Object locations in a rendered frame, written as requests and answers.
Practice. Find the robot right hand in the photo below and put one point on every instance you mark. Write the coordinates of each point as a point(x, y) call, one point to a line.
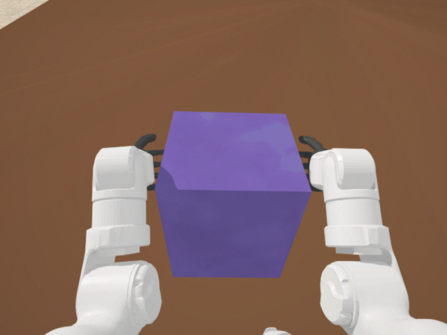
point(315, 145)

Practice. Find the carton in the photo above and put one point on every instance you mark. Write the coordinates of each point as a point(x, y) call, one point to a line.
point(231, 192)

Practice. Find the right robot upper arm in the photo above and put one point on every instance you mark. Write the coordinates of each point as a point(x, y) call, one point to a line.
point(369, 298)

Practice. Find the robot left hand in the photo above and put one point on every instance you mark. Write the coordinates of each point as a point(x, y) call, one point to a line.
point(140, 144)

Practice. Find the robot right shin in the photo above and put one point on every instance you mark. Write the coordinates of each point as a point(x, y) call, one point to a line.
point(270, 329)

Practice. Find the robot right forearm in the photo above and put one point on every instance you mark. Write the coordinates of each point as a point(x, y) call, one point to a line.
point(347, 178)

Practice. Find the left robot upper arm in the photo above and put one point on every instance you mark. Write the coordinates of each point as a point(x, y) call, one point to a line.
point(116, 298)

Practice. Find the robot left forearm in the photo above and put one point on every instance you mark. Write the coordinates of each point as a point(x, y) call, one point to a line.
point(119, 191)

